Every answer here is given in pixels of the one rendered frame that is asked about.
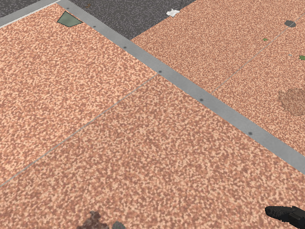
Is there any robot right hand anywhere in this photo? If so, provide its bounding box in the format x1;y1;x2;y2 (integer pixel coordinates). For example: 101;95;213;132
265;206;305;229

